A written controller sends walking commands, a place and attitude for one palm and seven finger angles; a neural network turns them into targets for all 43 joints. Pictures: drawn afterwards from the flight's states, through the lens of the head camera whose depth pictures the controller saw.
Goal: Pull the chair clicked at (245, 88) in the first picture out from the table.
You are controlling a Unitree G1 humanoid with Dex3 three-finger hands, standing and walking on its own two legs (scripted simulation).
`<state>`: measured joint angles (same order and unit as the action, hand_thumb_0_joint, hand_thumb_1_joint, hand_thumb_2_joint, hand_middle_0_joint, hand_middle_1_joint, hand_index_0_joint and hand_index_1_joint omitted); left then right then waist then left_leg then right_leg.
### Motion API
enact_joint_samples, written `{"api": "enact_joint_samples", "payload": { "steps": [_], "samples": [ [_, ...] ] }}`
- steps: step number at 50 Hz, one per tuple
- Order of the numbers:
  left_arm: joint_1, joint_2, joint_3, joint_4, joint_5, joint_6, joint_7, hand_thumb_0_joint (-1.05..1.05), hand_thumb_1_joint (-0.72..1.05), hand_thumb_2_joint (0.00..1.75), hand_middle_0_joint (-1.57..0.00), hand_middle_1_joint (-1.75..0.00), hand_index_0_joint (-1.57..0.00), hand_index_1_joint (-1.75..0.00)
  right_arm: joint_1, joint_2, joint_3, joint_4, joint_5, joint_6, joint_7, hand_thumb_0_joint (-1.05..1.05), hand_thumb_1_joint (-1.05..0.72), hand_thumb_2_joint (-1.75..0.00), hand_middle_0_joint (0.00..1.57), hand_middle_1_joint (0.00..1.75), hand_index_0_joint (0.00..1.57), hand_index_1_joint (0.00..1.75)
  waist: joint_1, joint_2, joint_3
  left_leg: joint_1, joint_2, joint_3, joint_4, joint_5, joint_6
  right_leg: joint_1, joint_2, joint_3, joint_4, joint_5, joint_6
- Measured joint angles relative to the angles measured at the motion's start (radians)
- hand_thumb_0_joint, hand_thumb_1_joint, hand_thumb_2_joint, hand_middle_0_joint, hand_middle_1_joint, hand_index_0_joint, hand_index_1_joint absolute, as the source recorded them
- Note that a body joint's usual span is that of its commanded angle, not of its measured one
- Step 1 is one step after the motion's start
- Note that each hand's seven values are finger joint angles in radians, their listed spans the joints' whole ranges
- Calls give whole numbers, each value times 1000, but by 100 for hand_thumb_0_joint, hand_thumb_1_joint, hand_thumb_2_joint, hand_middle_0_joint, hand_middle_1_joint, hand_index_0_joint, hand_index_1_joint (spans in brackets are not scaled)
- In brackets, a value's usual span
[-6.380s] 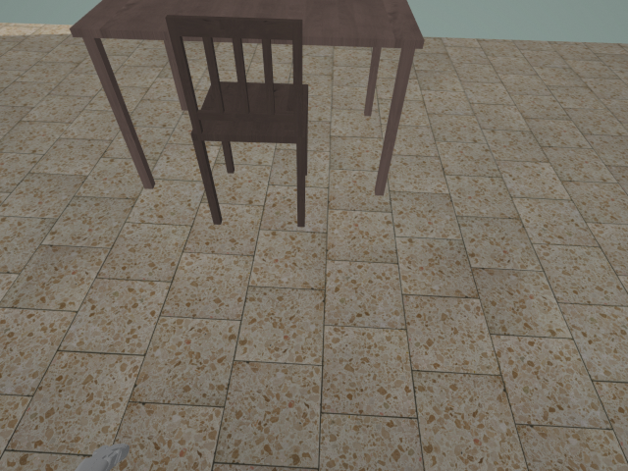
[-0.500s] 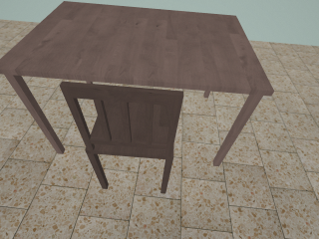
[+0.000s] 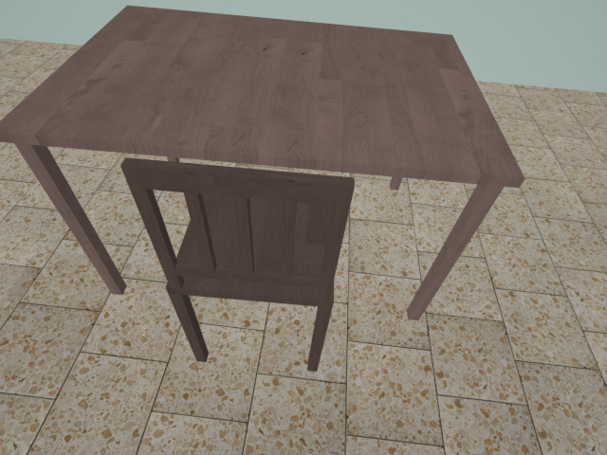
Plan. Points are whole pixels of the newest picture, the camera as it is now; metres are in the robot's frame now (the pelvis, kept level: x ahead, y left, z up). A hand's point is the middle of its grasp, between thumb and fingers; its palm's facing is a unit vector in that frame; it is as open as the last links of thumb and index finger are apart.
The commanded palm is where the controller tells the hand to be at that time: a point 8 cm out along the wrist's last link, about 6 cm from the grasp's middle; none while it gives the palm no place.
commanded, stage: shuffle to correct the standing spot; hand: left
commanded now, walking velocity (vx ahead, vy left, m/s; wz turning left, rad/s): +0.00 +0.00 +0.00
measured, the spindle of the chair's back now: (245, 237) +0.52 +0.15 -0.10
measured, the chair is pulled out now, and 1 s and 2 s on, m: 0.00 0.00 0.00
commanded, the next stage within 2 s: come to a stop and stand still in 0.34 s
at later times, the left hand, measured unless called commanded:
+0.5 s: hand out of the picture -0.04 +0.13 -0.19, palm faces +0.08 -0.98 -0.16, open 7.4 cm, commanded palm none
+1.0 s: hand out of the picture +0.08 +0.12 -0.18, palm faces +0.02 -0.97 -0.22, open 7.3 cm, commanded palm none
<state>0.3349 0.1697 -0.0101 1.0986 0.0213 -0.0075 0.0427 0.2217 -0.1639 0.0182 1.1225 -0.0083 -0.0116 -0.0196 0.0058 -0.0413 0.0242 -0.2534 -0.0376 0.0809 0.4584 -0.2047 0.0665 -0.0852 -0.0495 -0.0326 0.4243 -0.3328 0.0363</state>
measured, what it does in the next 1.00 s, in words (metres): steps on the spot: right foot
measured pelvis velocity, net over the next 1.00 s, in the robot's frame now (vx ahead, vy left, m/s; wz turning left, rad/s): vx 0.06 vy -0.07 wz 0.01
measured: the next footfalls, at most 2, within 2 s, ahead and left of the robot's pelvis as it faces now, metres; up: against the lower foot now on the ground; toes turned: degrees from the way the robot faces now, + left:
right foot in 0.84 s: +0.13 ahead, -0.17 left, +0.00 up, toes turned -3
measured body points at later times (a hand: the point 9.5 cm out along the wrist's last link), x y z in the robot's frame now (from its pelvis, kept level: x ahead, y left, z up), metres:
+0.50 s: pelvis +0.05 -0.03 -0.01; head +0.06 -0.01 +0.44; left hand -0.04 +0.18 -0.17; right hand +0.05 -0.25 -0.17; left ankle +0.05 +0.06 -0.73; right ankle -0.07 -0.14 -0.74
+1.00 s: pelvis +0.06 -0.07 -0.01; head +0.07 -0.07 +0.44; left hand +0.08 +0.17 -0.16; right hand +0.10 -0.29 -0.17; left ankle +0.07 +0.06 -0.74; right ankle +0.09 -0.17 -0.74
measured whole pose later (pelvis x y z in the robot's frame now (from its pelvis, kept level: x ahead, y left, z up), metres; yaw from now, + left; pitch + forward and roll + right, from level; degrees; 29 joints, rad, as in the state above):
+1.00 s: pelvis +0.06 -0.07 -0.01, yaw +0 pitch -1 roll +1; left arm 0.27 0.16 0.01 1.04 0.03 0.01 0.03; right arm 0.21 -0.17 -0.03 1.05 -0.02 0.02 -0.02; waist -0.01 0.00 0.03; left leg -0.27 0.02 0.08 0.55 -0.27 0.01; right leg -0.31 -0.02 -0.06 0.58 -0.26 -0.03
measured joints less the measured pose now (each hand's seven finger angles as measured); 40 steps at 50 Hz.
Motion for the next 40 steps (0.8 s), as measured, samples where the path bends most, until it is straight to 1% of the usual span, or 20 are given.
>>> {"api": "enact_joint_samples", "payload": {
  "steps": [7,12,13,16,18,20,22,24,25,26,27,28,30,31,32,34,36,40],
  "samples": [
    [13,-2,2,9,2,1,-3,0,91,90,-20,-29,-20,-30,21,9,-1,15,-3,4,2,1,-91,-90,20,30,20,30,-4,-4,-9,3,-4,4,-8,2,1,-8,-5,4,13,-7,-4],
    [32,0,9,16,12,9,-14,0,91,90,-20,-29,-20,-30,50,23,-13,17,-8,11,5,1,-91,-90,20,30,20,30,-7,-15,-30,-9,-9,12,5,-14,-3,-44,-12,8,77,-52,-46],
    [36,-1,10,17,12,8,-16,0,91,90,-20,-29,-20,-30,56,24,-16,17,-8,11,5,1,-91,-90,20,30,20,30,-7,-13,-33,-14,-7,12,10,-17,-4,-50,-11,7,83,-57,-49],
    [49,-7,14,17,12,0,-19,0,91,90,-20,-29,-20,-30,74,26,-22,20,-10,11,5,1,-91,-90,20,30,20,30,-7,2,-39,-28,6,4,34,-35,-16,-50,1,0,79,-62,-38],
    [62,-14,16,18,9,-10,-19,0,91,90,-20,-29,-20,-30,84,24,-23,22,-9,9,5,1,-91,-90,20,30,20,30,-4,18,-41,-37,21,-6,64,-56,-26,-38,16,-8,69,-63,-32],
    [80,-20,20,19,7,-18,-16,0,91,90,-20,-29,-20,-30,93,22,-23,22,-10,6,6,1,-91,-90,20,30,20,30,-3,30,-44,-53,40,-13,120,-91,-26,-23,34,-19,63,-73,-40],
    [98,-25,25,22,9,-26,-11,0,91,90,-20,-29,-20,-30,98,23,-24,21,-14,7,9,1,-91,-90,20,30,20,30,0,32,-46,-82,56,-4,216,-166,-23,-2,46,-34,60,-88,-49],
    [116,-30,28,25,15,-33,-5,0,91,90,-20,-29,-20,-30,89,23,-26,17,-14,8,9,1,-91,-90,20,30,20,30,10,27,-41,-112,63,9,297,-234,-18,23,53,-43,52,-102,-53],
    [124,-33,28,28,17,-35,-2,0,91,90,-20,-29,-20,-30,79,23,-26,13,-13,7,7,1,-91,-90,20,30,20,30,16,21,-35,-116,62,16,291,-242,-18,34,53,-44,53,-109,-52],
    [131,-37,26,33,16,-34,0,0,91,90,-20,-29,-20,-30,66,19,-25,10,-13,4,1,1,-91,-90,20,30,20,30,20,16,-26,-106,58,23,240,-209,-18,40,51,-42,67,-121,-49],
    [137,-44,24,38,13,-31,2,0,91,90,-20,-29,-20,-30,52,13,-24,4,-12,-6,-3,2,-92,-90,20,30,20,30,20,13,-13,-87,56,26,188,-83,-11,34,50,-38,107,-134,-47],
    [135,-48,21,50,5,-24,2,0,91,90,-20,-29,-20,-30,36,12,-24,-1,-11,-18,-10,2,-92,-90,20,30,20,30,17,4,-1,-77,52,32,191,-50,-5,10,42,-33,180,-138,-44],
    [122,-54,15,66,-10,-7,6,0,91,90,-20,-29,-20,-30,16,15,-17,-16,-5,-34,-23,2,-92,-90,20,30,20,30,15,-13,4,-42,43,50,178,-96,3,-68,34,-1,360,-183,-40],
    [111,-57,14,68,-10,1,9,0,91,90,-20,-29,-20,-30,10,18,-14,-22,-2,-38,-26,2,-92,-90,20,30,20,30,14,-15,4,-20,40,56,153,-108,5,-101,32,8,415,-202,-39],
    [95,-59,14,65,-9,7,11,0,91,90,-20,-29,-20,-30,3,18,-13,-26,0,-38,-32,1,-92,-90,20,30,20,30,14,-12,6,0,39,58,125,-108,4,-129,28,9,439,-209,-37],
    [53,-59,14,44,-5,15,11,0,91,90,-20,-29,-20,-30,-12,13,-14,-34,1,-32,-38,1,-93,-90,20,30,20,30,14,-2,17,27,36,55,72,-81,-3,-174,13,2,420,-189,-29],
    [7,-54,17,13,-2,17,12,0,91,90,-20,-29,-20,-30,-28,7,-17,-41,2,-23,-37,1,-94,-90,20,30,20,30,15,8,32,39,34,47,37,-54,-5,-209,-2,-4,365,-131,-20],
    [-56,-32,28,-43,6,14,13,0,91,90,-20,-29,-20,-30,-45,3,-30,-55,-2,0,-25,1,-95,-90,20,30,20,30,18,13,48,29,35,36,42,-44,-20,-236,-13,-12,253,14,-14]
  ]
}}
